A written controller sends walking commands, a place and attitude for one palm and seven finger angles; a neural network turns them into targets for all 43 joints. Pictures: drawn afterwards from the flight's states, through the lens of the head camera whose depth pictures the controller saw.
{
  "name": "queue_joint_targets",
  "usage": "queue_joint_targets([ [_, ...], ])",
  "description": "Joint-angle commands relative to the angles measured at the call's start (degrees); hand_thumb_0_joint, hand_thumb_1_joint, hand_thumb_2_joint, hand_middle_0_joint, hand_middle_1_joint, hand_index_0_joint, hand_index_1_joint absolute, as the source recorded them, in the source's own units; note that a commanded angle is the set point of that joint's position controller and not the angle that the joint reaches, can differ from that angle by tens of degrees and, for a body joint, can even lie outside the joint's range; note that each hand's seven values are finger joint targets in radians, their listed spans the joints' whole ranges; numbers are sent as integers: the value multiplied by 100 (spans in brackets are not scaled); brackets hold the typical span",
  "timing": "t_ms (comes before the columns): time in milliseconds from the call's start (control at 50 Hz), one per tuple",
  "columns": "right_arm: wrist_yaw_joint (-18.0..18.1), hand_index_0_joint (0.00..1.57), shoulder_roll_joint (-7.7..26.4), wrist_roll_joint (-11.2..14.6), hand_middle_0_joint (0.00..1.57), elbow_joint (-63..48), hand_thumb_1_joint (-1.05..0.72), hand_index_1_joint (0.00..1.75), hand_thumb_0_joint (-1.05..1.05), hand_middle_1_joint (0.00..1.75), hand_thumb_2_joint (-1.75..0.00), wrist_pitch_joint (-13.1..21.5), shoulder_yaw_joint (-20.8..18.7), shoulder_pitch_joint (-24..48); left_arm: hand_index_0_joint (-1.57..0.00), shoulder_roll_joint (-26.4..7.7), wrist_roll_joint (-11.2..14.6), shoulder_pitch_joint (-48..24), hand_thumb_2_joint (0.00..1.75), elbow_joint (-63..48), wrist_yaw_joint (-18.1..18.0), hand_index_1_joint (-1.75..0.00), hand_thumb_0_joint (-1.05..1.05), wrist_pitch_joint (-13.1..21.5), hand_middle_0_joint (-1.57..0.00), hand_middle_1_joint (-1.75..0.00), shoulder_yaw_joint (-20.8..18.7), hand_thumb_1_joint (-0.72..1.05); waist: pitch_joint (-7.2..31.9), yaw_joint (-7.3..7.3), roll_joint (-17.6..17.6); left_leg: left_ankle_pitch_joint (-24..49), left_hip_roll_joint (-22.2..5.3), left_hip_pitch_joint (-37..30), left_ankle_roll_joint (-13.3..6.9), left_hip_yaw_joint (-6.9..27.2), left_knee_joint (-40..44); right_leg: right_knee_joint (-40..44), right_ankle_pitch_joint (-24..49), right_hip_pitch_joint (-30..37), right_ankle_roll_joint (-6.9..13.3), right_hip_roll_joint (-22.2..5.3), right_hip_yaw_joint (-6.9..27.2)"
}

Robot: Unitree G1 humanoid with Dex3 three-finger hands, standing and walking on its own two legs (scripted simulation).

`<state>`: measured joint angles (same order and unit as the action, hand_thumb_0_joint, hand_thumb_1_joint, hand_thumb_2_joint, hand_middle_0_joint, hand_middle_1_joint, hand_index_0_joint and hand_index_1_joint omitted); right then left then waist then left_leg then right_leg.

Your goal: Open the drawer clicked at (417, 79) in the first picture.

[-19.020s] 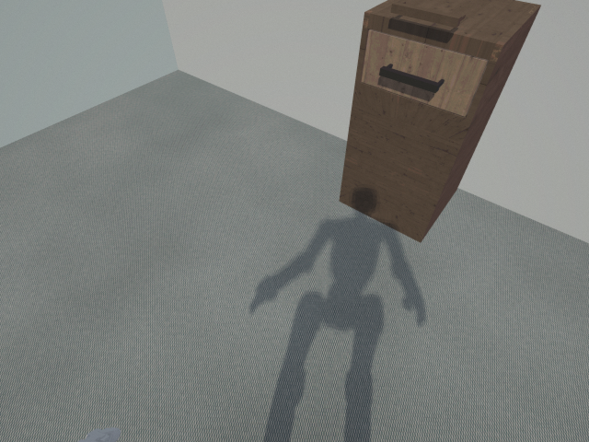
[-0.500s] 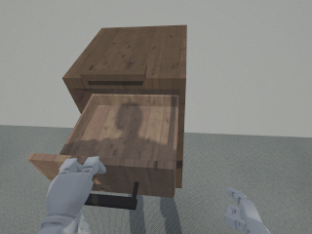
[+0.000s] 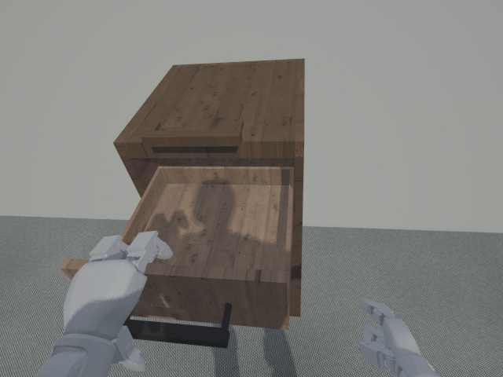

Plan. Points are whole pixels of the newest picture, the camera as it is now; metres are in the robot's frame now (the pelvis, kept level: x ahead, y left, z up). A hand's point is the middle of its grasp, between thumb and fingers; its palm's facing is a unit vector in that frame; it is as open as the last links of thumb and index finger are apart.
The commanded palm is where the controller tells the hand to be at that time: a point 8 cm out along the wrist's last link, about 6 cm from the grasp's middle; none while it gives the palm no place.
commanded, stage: lift the hand off the handle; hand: left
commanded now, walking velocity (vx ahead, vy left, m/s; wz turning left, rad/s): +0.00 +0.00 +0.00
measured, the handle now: (174, 319) +0.22 +0.19 -0.04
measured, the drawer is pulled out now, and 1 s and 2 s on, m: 0.30 0.30 0.30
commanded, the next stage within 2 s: draw the hand back to the body in 0.02 s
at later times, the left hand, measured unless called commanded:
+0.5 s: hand (106, 303) +0.18 +0.22 +0.11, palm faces +0.07 -0.16 -0.99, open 13.8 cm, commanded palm +0.15 +0.22 +0.17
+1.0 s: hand (94, 276) +0.19 +0.22 +0.16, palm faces +0.34 -0.88 -0.32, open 13.0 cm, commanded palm +0.14 +0.27 +0.18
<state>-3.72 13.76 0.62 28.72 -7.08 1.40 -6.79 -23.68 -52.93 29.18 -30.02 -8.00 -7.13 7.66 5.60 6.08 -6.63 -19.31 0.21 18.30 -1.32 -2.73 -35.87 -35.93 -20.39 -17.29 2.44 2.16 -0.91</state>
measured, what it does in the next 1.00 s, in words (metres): stands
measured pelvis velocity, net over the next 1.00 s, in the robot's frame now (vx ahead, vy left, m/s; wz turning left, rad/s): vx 0.01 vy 0.01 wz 0.04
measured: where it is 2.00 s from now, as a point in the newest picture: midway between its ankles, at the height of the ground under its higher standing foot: outside the picture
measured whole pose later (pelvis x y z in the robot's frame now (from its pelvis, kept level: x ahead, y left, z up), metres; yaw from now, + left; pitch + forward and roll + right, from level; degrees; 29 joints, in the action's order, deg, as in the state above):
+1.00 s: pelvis +0.01 +0.01 +0.01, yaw +2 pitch -3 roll -1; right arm 4.0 10.8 0.3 33.0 7.2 3.6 -12.2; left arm -17.1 1.9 31.5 -31.1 -7.2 4.8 -8.8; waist -0.1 3.0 -1.8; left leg -17.2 1.6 9.6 -2.2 -0.5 -29.4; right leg -27.1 -17.8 -6.6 1.3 1.0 -2.9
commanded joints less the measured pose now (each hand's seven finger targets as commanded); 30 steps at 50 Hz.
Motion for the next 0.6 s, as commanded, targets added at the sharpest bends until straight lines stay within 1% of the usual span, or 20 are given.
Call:
queue_joint_targets([
  [0,27,20,400,57,20,-1028,-90,30,0,30,-90,246,-117,1065,-30,-763,-25,-624,30,-917,-75,-120,0,1,-30,-120,-690,-50,139,-39,766,1277,-122,-519,-73,155,487,908,1029,-157,-64,-182,248],
  [40,55,20,388,24,20,-1092,-90,30,0,30,-90,270,-112,1036,-30,-791,-103,-706,30,-1017,-77,-120,0,36,-30,-120,-693,-50,284,18,663,1295,-112,-627,-91,131,460,933,1000,-116,-63,-208,263],
  [60,72,20,389,44,20,-1070,-90,30,0,30,-90,301,-87,1166,-30,-851,-90,-822,30,-1016,-77,-120,0,36,-30,-120,-763,-50,231,-2,535,1261,-95,-663,-89,180,471,982,995,-105,-25,-183,341],
  [160,98,20,409,36,20,-1074,-90,30,0,30,-90,331,-99,1155,-30,-873,-1,-919,30,-1212,-73,-120,0,164,-30,-120,-840,-50,344,-20,340,1328,-96,-745,-72,225,503,996,1014,-58,14,-169,351],
  [180,102,20,382,-11,20,-1063,-90,30,0,30,-90,328,-115,969,-30,-788,-31,-758,30,-1116,-49,-120,0,169,-30,-120,-758,-50,401,28,372,1357,-103,-719,-95,191,491,970,952,-73,1,-167,218],
  [200,123,20,404,16,20,-1031,-90,30,0,30,-90,309,-115,1041,-30,-943,11,-832,30,-1084,-61,-120,0,184,-30,-120,-918,-50,289,-4,478,1313,-112,-720,-73,192,523,1039,938,-89,-7,-185,292],
  [240,142,20,436,5,20,-1023,-90,30,0,30,-90,302,-117,1007,-30,-1071,-14,-727,30,-999,-75,-120,0,197,-30,-120,-1100,-50,280,30,487,1353,-104,-713,-64,182,518,1051,1017,-48,-10,-193,311],
  [260,145,20,428,42,20,-1037,-90,30,0,30,-90,327,-82,1160,-30,-1063,66,-669,30,-958,-83,-120,0,166,-30,-120,-1162,-50,236,28,480,1335,-91,-689,-64,248,572,1049,1087,29,4,-177,312],
  [280,149,20,411,13,20,-984,-90,30,0,30,-90,316,-96,1000,-30,-930,87,-584,30,-795,-30,-120,0,168,-30,-120,-1026,-50,219,19,547,1323,-70,-628,-94,215,581,1048,1053,12,-27,-177,202],
  [300,171,20,441,48,20,-970,-90,30,0,30,-90,305,-110,1058,-30,-1099,138,-655,30,-827,-25,-120,0,179,-30,-120,-1210,-50,205,5,585,1307,-92,-664,-72,216,633,1083,1067,58,-39,-200,254],
  [360,195,20,476,77,20,-1039,-90,30,0,30,-90,351,-101,1165,-30,-1203,252,-474,30,-985,9,-120,0,209,-30,-120,-1377,-50,268,25,438,1370,-69,-717,-71,248,617,1105,1254,159,-31,-206,318],
  [420,207,20,509,19,20,-1005,-90,30,0,30,-90,331,-163,929,-30,-1062,303,-399,30,-1073,82,-120,0,307,-30,-120,-1193,-50,306,-6,403,1505,-74,-765,-99,207,609,1089,1334,86,-63,-192,155],
  [440,214,20,538,36,20,-1052,-90,30,0,30,-90,341,-153,931,-30,-1202,289,-443,30,-1201,53,-120,0,333,-30,-120,-1324,-50,350,-16,440,1536,-105,-787,-73,224,610,1066,1325,76,-69,-224,178],
  [460,218,20,518,64,20,-1068,-90,30,0,30,-90,379,-121,1085,-30,-1167,326,-422,30,-1210,41,-120,0,326,-30,-120,-1343,-50,221,-17,410,1489,-112,-775,-69,287,608,1092,1275,11,-38,-184,223],
  [480,224,20,506,8,20,-1037,-90,30,0,30,-90,381,-137,854,-30,-1132,294,-358,30,-1177,52,-120,0,374,-30,-120,-1293,-50,370,10,432,1510,-99,-772,-101,246,592,1064,1247,40,-53,-198,118],
  [500,241,20,540,28,20,-1011,-90,30,0,30,-90,360,-158,893,-30,-1306,289,-328,30,-1115,22,-120,0,389,-30,-120,-1488,-50,277,-5,520,1463,-120,-762,-66,241,605,1095,1223,16,-55,-209,202],
  [520,244,20,540,-11,20,-998,-90,30,0,30,-90,340,-172,850,-30,-1214,272,-248,30,-1038,40,-120,0,409,-30,-120,-1401,-50,199,19,435,1470,-101,-745,-81,230,594,1097,1221,-41,-51,-179,137],
  [540,241,20,565,18,20,-1038,-90,30,0,30,-90,355,-159,857,-30,-1346,257,-341,30,-1237,-11,-120,0,433,-30,-120,-1550,-50,382,16,434,1579,-128,-813,-62,253,583,1042,1348,41,-51,-225,159],
  [560,249,20,558,56,20,-1066,-90,30,0,30,-90,386,-130,1018,-30,-1411,315,-268,30,-1231,-33,-120,0,408,-30,-120,-1686,-50,346,27,391,1534,-121,-781,-52,318,604,1046,1359,91,-25,-190,220],
  [580,256,20,531,10,20,-1016,-90,30,0,30,-90,358,-150,837,-30,-1355,272,-202,30,-1079,-13,-120,0,409,-30,-120,-1621,-50,343,44,469,1528,-113,-751,-73,258,584,1036,1255,31,-49,-191,110],
])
